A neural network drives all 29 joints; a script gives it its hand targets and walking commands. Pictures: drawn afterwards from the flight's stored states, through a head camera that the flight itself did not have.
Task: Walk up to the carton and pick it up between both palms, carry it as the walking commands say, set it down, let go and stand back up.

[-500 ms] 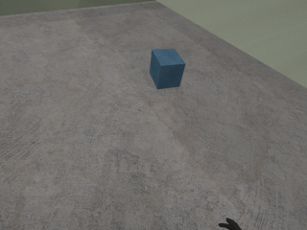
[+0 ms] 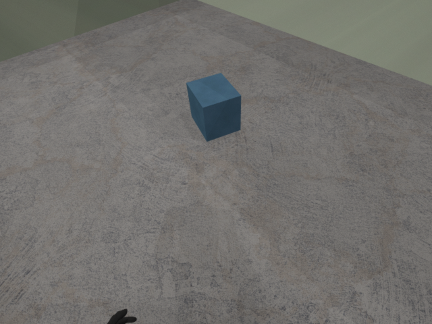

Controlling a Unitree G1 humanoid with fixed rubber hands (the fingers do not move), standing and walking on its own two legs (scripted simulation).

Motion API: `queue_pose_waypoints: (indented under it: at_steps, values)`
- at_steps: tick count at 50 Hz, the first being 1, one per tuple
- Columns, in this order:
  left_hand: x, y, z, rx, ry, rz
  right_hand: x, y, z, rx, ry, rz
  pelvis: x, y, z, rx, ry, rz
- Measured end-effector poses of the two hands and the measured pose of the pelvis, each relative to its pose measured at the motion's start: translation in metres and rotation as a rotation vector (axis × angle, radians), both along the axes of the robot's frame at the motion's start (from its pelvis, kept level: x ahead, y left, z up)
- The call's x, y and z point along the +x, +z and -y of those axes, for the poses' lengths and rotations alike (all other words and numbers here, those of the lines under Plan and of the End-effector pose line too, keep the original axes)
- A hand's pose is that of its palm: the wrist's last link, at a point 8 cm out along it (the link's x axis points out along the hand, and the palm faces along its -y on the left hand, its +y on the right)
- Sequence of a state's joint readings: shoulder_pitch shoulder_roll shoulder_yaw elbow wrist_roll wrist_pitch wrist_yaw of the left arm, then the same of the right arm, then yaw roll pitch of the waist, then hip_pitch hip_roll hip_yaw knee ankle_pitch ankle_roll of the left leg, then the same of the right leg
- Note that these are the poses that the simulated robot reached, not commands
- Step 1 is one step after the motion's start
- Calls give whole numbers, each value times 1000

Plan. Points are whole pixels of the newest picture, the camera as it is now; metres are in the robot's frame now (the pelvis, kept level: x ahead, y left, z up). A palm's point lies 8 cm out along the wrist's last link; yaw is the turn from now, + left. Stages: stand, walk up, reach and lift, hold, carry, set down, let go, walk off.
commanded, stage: walk up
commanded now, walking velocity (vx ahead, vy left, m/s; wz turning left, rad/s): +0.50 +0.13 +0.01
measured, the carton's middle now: (214, 107) +1.49 +0.06 -0.62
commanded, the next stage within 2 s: none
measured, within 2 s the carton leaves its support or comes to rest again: neither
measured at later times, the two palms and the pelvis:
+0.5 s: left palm (107, 267) +0.27 +0.27 -0.14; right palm (307, 243) +0.31 -0.19 -0.12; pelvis +0.24 +0.03 +0.01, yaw +0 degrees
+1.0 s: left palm (145, 195) +0.46 +0.21 -0.12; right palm (308, 157) +0.57 -0.26 -0.12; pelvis +0.49 -0.02 +0.02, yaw +1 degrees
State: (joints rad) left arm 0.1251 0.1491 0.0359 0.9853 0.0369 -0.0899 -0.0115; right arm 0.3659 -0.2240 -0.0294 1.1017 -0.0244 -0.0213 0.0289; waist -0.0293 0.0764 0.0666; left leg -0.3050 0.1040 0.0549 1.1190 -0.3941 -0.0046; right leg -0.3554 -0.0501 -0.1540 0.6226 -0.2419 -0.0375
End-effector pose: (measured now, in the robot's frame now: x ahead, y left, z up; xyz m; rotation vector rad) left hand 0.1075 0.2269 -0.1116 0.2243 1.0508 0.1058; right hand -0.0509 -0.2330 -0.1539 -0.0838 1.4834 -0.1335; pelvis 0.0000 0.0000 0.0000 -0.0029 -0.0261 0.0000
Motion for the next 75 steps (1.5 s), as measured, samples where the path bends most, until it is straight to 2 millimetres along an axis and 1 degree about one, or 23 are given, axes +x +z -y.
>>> queue_pose_waypoints:
  at_steps: [6,10,12,14,17,19,21,26,31,35,38,40,42,47,51,54,57,59,62,64,68,72,75]
  values:
    - [-55,-14,4,-56,141,-253,156,29,13,-47,104,226,53,13,6,-7,-1,2]
    - [-72,-21,1,-90,218,-365,252,47,6,-72,188,333,93,13,1,-25,13,-7]
    - [-70,-26,-3,-105,244,-406,295,52,-2,-86,217,379,116,10,-6,-34,16,-13]
    - [-60,-34,-9,-120,261,-434,334,54,-13,-100,233,423,141,4,-15,-40,17,-21]
    - [-25,-44,-22,-127,255,-438,375,54,-28,-108,227,468,173,-2,-26,-1,8,-29]
    - [15,-44,-30,-119,232,-398,386,52,-34,-108,205,475,190,-2,-32,1,5,-35]
    - [63,-41,-38,-106,194,-329,385,48,-37,-101,174,448,207,1,-35,2,7,-33]
    - [193,-20,-47,-68,79,-150,354,37,-38,-71,60,301,252,10,-33,20,5,-19]
    - [312,5,-36,-36,-6,-4,324,24,-28,-40,-34,117,304,13,-21,36,-2,-18]
    - [389,12,-14,-4,-55,64,325,8,-13,-12,-88,6,353,3,-3,51,-6,-17]
    - [423,12,4,8,-46,88,347,-2,0,3,-72,-50,385,-3,8,12,12,-18]
    - [427,10,10,11,-25,70,378,-2,8,7,-31,-47,402,-1,12,6,15,-14]
    - [419,5,13,7,5,12,421,1,16,0,4,0,420,2,16,3,8,-13]
    - [376,-6,14,-28,121,-194,548,23,27,-30,91,179,464,14,20,-2,4,-17]
    - [351,-14,12,-63,201,-333,649,42,21,-56,175,305,503,15,16,-17,12,-21]
    - [348,-22,8,-92,244,-410,718,51,9,-78,227,383,536,11,6,-29,18,-25]
    - [366,-36,-2,-115,259,-452,773,51,-7,-101,240,445,573,0,-8,-18,15,-29]
    - [393,-42,-9,-119,249,-450,795,51,-16,-107,230,471,593,-3,-15,3,0,-37]
    - [458,-42,-20,-109,204,-377,804,47,-23,-104,188,458,619,-1,-21,5,-2,-40]
    - [510,-38,-27,-96,156,-301,796,42,-25,-94,150,413,635,2,-22,12,1,-34]
    - [616,-21,-31,-65,66,-151,765,34,-25,-69,54,278,672,10,-19,23,3,-20]
    - [712,-1,-22,-42,-1,-30,739,25,-18,-43,-23,124,712,11,-10,35,-6,-15]
    - [773,7,-9,-18,-44,27,733,14,-8,-22,-71,31,747,6,2,46,-12,-12]
